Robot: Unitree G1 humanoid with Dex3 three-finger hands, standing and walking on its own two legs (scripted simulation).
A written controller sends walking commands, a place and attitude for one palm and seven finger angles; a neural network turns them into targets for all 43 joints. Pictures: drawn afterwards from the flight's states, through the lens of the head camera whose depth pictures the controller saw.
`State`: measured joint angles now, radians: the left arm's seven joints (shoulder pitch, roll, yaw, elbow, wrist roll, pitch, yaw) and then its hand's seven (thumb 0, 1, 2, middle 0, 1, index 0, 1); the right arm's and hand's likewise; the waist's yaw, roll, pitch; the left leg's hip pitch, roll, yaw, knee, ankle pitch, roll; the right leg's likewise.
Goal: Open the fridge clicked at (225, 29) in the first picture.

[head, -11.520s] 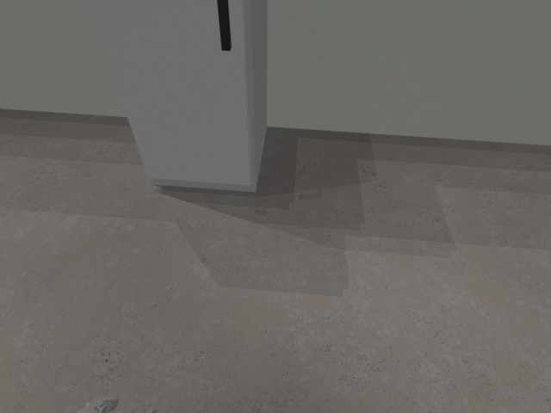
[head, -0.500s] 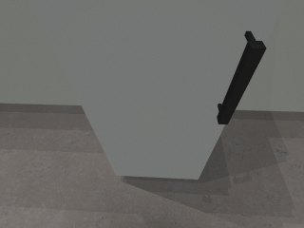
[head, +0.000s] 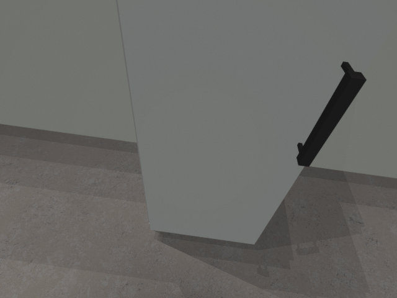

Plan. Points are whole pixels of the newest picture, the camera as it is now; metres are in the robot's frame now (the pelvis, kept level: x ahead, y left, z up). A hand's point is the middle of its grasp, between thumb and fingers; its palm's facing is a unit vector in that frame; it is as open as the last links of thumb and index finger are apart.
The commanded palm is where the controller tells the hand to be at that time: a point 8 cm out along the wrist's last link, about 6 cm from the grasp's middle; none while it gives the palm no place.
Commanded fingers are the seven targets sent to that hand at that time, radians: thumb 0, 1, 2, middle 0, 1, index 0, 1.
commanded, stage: come to a stop and stand still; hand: right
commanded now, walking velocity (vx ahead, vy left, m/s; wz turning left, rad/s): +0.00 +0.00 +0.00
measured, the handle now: (322, 119) +0.49 -0.24 +0.14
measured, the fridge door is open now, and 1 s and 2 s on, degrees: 0 0 0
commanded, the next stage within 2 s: look again from close up in 1.22 s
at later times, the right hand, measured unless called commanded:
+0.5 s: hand out of the picture -0.05 -0.15 -0.16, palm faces +0.02 +0.98 -0.19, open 7.4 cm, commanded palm none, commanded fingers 0.00 -0.90 -0.90 0.20 0.30 0.20 0.30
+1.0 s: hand out of the picture +0.02 -0.15 -0.16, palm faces +0.02 +0.98 -0.18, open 7.4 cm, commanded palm none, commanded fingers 0.00 -0.90 -0.90 0.20 0.30 0.20 0.30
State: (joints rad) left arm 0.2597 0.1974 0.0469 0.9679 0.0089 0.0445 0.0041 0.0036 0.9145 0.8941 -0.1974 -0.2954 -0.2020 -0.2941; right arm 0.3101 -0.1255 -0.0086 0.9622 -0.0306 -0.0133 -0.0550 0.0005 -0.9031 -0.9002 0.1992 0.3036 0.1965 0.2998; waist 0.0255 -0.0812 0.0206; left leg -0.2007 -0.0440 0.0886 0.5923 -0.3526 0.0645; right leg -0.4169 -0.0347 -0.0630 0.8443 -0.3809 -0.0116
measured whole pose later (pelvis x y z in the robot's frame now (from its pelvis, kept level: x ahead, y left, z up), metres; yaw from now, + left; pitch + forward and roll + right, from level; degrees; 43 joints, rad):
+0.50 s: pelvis -0.01 +0.02 +0.01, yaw +0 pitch -1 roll +0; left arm 0.38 0.12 -0.02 1.11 0.02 0.01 0.02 0.00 0.91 0.89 -0.20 -0.30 -0.20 -0.29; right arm 0.39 -0.16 0.01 1.09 -0.01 0.00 -0.04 0.00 -0.90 -0.90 0.20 0.30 0.20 0.30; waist 0.01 0.00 -0.01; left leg -0.19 -0.07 0.09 0.45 -0.26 0.09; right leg -0.28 -0.03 -0.08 0.48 -0.18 -0.02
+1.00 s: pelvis +0.03 +0.01 +0.01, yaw +1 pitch +0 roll -1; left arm 0.29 0.14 -0.03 1.15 0.01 -0.03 0.04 0.02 0.93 0.89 -0.20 -0.30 -0.20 -0.29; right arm 0.32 -0.13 0.02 1.11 -0.01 -0.02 -0.05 0.00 -0.90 -0.90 0.20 0.30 0.20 0.30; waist 0.00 0.01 0.00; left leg -0.12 -0.04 0.07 0.43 -0.31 0.07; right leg -0.20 0.00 -0.10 0.43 -0.23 -0.03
